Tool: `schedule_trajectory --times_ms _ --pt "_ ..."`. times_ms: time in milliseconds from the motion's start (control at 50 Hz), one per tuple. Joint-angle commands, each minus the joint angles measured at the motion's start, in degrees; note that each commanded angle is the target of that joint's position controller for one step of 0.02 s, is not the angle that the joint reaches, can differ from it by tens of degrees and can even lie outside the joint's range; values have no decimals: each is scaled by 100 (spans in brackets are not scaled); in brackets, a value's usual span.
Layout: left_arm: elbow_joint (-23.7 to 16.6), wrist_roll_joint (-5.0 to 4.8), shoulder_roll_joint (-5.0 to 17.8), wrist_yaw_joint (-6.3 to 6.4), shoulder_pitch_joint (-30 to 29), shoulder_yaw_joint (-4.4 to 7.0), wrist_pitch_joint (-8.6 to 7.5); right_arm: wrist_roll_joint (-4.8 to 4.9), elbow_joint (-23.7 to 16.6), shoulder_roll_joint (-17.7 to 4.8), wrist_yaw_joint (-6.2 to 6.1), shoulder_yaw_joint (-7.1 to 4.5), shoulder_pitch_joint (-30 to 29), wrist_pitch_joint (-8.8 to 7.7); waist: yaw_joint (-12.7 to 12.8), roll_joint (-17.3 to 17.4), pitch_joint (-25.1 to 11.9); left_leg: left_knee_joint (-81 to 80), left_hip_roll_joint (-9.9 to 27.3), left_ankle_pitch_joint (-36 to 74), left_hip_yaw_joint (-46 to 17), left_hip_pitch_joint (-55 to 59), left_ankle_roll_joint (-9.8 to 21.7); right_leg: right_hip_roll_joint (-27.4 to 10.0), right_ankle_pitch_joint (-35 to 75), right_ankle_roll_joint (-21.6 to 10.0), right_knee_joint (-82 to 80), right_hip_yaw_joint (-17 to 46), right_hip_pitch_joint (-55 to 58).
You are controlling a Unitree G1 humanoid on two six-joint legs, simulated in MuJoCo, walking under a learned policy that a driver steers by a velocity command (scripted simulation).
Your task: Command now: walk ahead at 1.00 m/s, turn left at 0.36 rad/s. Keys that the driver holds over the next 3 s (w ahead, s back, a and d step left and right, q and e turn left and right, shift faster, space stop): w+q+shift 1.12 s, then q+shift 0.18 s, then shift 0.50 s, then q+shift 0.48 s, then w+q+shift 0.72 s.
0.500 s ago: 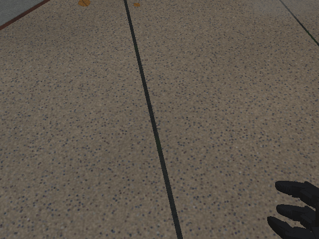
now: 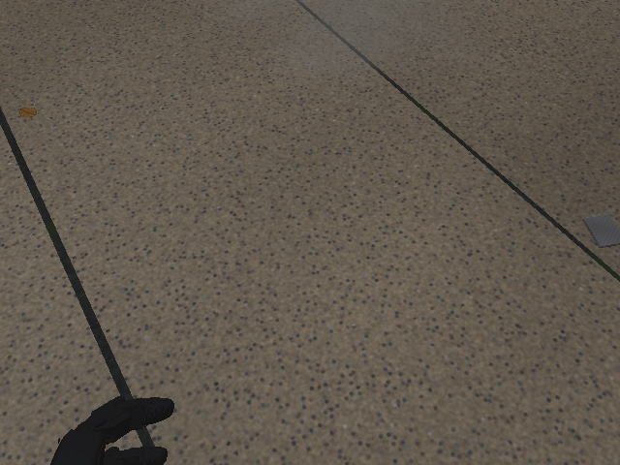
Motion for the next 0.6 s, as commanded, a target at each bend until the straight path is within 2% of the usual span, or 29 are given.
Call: schedule_trajectory --times_ms 20,40,60,80,100,120,160,200,260,280,300,320,340,360,380,400,420,440,460,480,500,520,540,560,580,600 --pt "467 45 954 63 2041 414 -142 185 -1053 -757 -67 -184 -1128 -276 1065 -317 -867 1963 219 678 -524 -4290 194 -1921 -1447 -867 -2546 3404 4153" --pt "553 100 670 44 1700 353 -186 30 -994 -667 -69 -219 -1150 -180 760 -154 -475 1778 440 1017 -456 -4009 177 -1678 -929 -690 -2653 2667 3339" --pt "603 178 438 33 1462 306 -245 45 -912 -533 -23 -233 -713 -35 396 -482 -468 1722 636 1316 -536 -3584 142 -1625 -614 -647 -2760 2167 2788" --pt "705 133 169 -12 1368 274 -282 59 -812 -422 17 -241 -593 93 309 -419 -365 1620 756 1379 -534 -3324 173 -1403 106 -471 -2775 1521 2465" --pt "771 70 233 4 1194 294 -285 93 -828 -329 51 -248 -503 216 130 -588 -279 1551 783 1361 -474 -3400 115 -1446 112 -470 -3009 1188 2301" --pt "822 20 281 21 1004 314 -296 94 -853 -302 46 -248 -657 314 60 -472 -2 1462 869 1343 -466 -3531 65 -1441 256 -374 -3212 859 2007" --pt "889 80 360 103 957 327 -314 32 -993 -294 62 -231 -1030 396 60 -338 375 1193 833 1871 -382 -3895 -30 -1237 936 -248 -3340 105 1850" --pt "900 143 439 197 930 333 -305 -18 -1165 -364 102 -223 -1451 364 77 -248 629 427 644 2633 -118 -4047 -38 -953 1207 -176 -3489 -476 1786" --pt "975 113 825 328 1234 391 -290 -79 -1366 -440 283 -187 -2082 263 286 131 728 -851 386 3504 514 -3900 136 -951 1852 -3 -3580 -1001 2304" --pt "988 95 957 364 1312 407 -259 -73 -1433 -478 359 -191 -2251 223 312 156 714 -1275 224 3545 777 -3714 234 -950 2578 124 -3477 -1148 2566" --pt "996 86 1172 404 1359 441 -228 -55 -1536 -540 424 -215 -2332 189 252 16 582 -1586 38 3531 1040 -3369 339 -1036 3828 238 -3202 -1183 2828" --pt "1001 96 1348 447 1428 473 -158 4 -1554 -701 452 -287 -2184 181 127 -168 291 -1612 -287 3335 1375 -2986 412 -1055 5378 318 -2761 -1207 3229" --pt "965 56 1568 480 1384 526 -67 75 -1538 -872 446 -368 -1813 221 -146 -500 2 -1544 -541 2941 1566 -2515 494 -1150 6788 341 -2141 -1194 3504" --pt "880 -21 1778 476 1150 584 12 115 -1430 -1138 408 -497 -1070 323 -625 -872 -365 -1362 -703 2366 1562 -1705 640 -1301 7890 273 -1244 -1130 3515" --pt "754 -69 1837 417 733 598 37 74 -1123 -1607 336 -722 258 466 -1329 -960 -893 -1302 -722 1940 1251 -190 887 -1347 8003 154 237 -941 2997" --pt "721 -162 1557 306 324 525 -37 72 -826 -1857 207 -880 1334 561 -1871 -457 -1095 -2008 -540 2242 684 1349 1166 -794 5763 239 2593 -910 1917" --pt "456 0 163 170 373 147 -288 -81 -656 -1795 223 -763 970 557 -982 2073 -283 -2229 -442 2659 -577 1616 1492 638 -1924 426 5275 -345 -196" --pt "11 -184 -75 97 1369 -31 -534 -352 -1149 -1483 270 -541 135 292 87 2439 -1573 -3537 718 -11 -4189 2409 2690 821 -2359 301 6086 1159 -1751" --pt "-56 -243 715 67 660 73 -675 -292 -1373 -1091 283 -529 73 172 -343 1052 -1436 -4726 933 -1454 -4980 2064 2364 501 -1666 -29 5485 1495 -1821" --pt "-165 -315 849 98 232 144 -686 -257 -1348 -995 320 -501 -57 47 -98 -160 -683 -5047 907 -1855 -4905 1127 2038 304 -1186 -132 4722 1405 -1776" --pt "-93 -189 738 161 305 118 -631 -227 -1445 -1029 344 -503 -501 -55 288 -803 -388 -4905 842 -1485 -4678 195 1958 60 -880 -57 4141 1483 -1368" --pt "-50 -47 706 197 382 127 -548 -235 -1552 -1099 307 -514 -857 -103 488 -853 -183 -4740 568 -807 -4244 -623 1953 -44 -765 89 3805 1558 -966" --pt "-8 -6 798 222 457 173 -453 -238 -1647 -1056 249 -487 -1001 -108 585 -801 -82 -4785 295 -270 -3682 -1129 1899 -143 -708 222 3494 1574 -643" --pt "-2 9 802 267 504 193 -383 -190 -1656 -1016 190 -467 -1053 -96 659 -717 -6 -4853 131 86 -3241 -1422 1859 -233 -722 352 3043 1496 -516" --pt "-65 28 808 302 326 186 -339 -137 -1643 -940 118 -444 -1004 -97 603 -609 131 -4840 19 536 -2897 -1710 1816 -324 -738 478 2428 1405 -430" --pt "-234 83 725 322 -128 147 -321 -89 -1626 -860 35 -423 -925 -81 424 -554 279 -4886 -167 962 -2485 -2001 1734 -331 -393 604 1698 1239 -286"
